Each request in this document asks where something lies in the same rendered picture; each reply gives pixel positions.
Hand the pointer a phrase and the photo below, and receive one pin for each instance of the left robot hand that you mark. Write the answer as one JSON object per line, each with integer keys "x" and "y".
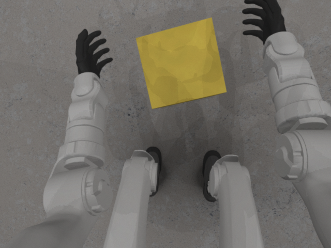
{"x": 86, "y": 60}

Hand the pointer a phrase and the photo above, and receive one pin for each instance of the right robot upper arm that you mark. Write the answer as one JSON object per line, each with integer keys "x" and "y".
{"x": 304, "y": 158}

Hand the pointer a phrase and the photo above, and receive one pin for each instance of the right robot foot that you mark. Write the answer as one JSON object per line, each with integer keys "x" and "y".
{"x": 209, "y": 160}

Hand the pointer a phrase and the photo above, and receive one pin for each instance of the robot left forearm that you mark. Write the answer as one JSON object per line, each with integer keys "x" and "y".
{"x": 83, "y": 144}

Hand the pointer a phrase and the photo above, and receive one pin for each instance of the robot right forearm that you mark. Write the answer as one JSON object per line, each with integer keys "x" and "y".
{"x": 294, "y": 90}

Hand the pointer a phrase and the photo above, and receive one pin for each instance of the right robot thigh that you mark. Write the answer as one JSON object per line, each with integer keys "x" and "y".
{"x": 239, "y": 223}

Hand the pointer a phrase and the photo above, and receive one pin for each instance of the carton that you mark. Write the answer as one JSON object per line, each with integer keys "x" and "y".
{"x": 181, "y": 64}

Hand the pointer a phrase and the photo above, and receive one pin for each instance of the left robot upper arm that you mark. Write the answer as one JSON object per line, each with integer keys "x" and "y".
{"x": 73, "y": 201}

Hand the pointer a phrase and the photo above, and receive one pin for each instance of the right robot hand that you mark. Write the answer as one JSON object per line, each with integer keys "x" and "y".
{"x": 272, "y": 19}

